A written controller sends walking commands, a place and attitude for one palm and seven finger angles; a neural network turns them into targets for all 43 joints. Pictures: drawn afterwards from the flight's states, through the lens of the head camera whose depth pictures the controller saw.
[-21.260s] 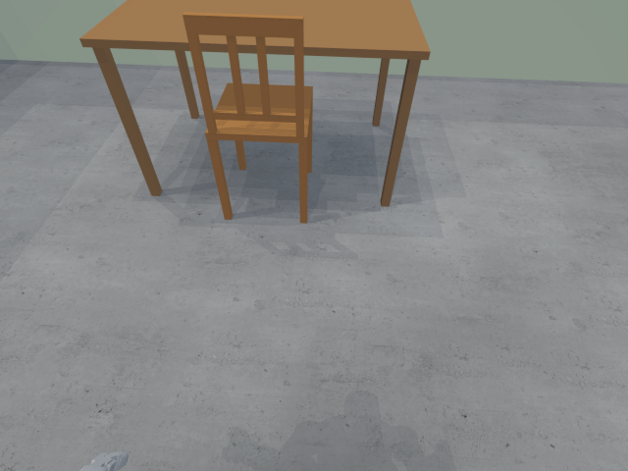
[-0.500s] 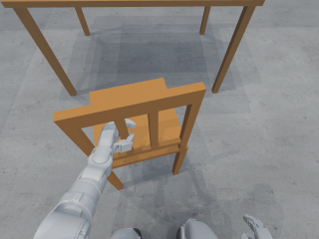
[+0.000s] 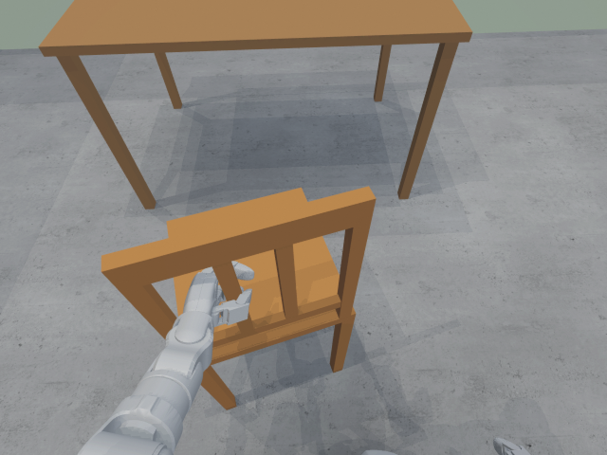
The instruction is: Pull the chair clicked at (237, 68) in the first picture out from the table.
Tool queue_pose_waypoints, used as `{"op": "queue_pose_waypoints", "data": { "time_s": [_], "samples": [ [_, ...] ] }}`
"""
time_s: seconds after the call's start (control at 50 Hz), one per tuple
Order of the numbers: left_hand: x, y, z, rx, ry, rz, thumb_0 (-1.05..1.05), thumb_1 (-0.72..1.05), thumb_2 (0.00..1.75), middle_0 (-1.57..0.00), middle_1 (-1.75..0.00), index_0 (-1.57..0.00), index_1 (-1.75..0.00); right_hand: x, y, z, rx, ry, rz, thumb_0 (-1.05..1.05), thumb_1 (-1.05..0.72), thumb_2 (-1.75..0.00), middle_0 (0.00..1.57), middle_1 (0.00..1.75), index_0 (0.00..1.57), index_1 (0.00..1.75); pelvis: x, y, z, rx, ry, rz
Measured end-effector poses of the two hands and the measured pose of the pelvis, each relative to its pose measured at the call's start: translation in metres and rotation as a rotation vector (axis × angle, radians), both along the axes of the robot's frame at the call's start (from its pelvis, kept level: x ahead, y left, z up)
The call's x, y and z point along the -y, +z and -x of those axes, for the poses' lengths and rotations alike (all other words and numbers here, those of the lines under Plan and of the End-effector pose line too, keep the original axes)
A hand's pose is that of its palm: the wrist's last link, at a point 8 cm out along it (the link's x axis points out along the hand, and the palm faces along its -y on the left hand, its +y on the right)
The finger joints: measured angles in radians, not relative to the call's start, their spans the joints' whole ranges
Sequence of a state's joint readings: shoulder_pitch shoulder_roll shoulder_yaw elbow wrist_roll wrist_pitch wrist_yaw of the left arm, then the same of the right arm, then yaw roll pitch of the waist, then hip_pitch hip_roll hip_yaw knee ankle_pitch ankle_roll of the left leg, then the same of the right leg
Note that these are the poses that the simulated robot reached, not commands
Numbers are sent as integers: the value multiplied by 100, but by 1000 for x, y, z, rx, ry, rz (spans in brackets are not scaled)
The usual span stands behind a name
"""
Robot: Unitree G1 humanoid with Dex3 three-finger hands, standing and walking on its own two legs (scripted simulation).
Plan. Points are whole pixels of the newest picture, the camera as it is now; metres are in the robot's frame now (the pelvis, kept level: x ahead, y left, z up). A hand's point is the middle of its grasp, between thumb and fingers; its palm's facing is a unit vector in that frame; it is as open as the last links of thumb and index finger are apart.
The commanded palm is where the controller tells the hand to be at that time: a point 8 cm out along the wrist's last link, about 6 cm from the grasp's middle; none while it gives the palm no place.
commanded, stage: stop walking, hand still on the chair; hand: left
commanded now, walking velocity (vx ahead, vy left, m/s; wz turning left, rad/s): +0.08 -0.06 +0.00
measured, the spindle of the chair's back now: (235, 297) +0.36 +0.13 -0.10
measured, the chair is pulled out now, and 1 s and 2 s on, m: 0.64 0.65 0.65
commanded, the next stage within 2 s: open the thumb and straighten the fingers in 0.50 s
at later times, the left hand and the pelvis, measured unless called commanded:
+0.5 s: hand (238, 313) +0.32 +0.11 -0.06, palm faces -0.08 -0.98 -0.18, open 5.5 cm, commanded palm +0.30 +0.16 -0.05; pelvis +0.02 +0.01 +0.00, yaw -2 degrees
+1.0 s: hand (225, 306) +0.33 +0.13 -0.05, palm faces -0.08 -0.98 -0.18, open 12.3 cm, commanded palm +0.31 +0.18 -0.03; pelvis +0.01 +0.01 -0.02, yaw +0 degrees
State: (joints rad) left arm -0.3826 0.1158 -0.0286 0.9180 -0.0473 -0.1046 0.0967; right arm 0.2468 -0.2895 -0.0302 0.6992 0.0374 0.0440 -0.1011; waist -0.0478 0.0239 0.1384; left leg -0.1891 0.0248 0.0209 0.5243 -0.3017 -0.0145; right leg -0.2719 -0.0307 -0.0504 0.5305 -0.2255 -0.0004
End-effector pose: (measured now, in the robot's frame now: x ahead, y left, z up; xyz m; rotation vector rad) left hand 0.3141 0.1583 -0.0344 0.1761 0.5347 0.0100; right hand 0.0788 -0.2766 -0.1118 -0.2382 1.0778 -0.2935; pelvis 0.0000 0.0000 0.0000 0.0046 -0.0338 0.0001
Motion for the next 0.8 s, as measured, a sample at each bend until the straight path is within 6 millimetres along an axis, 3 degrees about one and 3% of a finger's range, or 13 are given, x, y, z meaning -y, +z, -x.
{"op": "queue_pose_waypoints", "data": {
  "time_s": [0.2, 0.3, 0.48, 0.66, 0.8],
  "samples": [
    [-2, 0, 12, 1, -21, -6, 4, 64, 75, -14, -117, -50, -145, -44, -4, -21, 60, 16, -106, 1, -91, -90, 20, 30, 20, 30, -4, 2, -15, 2, -22, 7],
    [-3, 0, 11, 5, -33, -11, 3, 64, 74, -15, -117, -50, -145, -54, -5, -34, 76, 31, -125, 1, -90, -90, 20, 30, 21, 30, -6, 3, -18, -3, -25, 6],
    [-4, 0, 11, 12, -50, -14, 3, 64, 74, -15, -118, -50, -145, -42, 3, -43, 86, 32, -80, 1, -90, -90, 20, 30, 21, 30, -8, 4, -18, -10, -28, 4],
    [-5, -2, 11, 19, -45, 0, 3, 63, 74, -15, -119, -50, -145, -27, 10, -36, 92, 2, -62, 1, -91, -90, 20, 30, 21, 30, -5, 3, -17, -40, -20, 2],
    [-15, 2, 8, 87, -59, 12, 2, 40, 65, -27, -128, -50, -145, -17, 12, -26, 98, 20, -62, 1, -90, -90, 20, 30, 21, 30, -4, -4, -13, -115, -9, 4]
  ]
}}
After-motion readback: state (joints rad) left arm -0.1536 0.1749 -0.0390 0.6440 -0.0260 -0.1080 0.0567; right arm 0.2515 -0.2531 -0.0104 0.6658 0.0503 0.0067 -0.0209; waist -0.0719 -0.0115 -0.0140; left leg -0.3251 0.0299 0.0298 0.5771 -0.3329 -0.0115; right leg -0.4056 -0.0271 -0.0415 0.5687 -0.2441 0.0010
